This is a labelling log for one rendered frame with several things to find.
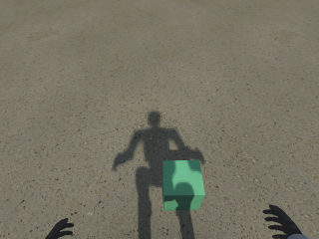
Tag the carton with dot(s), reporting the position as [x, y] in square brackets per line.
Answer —
[182, 185]

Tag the robot right hand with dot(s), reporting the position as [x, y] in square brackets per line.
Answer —
[287, 225]

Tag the robot left hand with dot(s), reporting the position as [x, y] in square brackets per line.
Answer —
[56, 232]

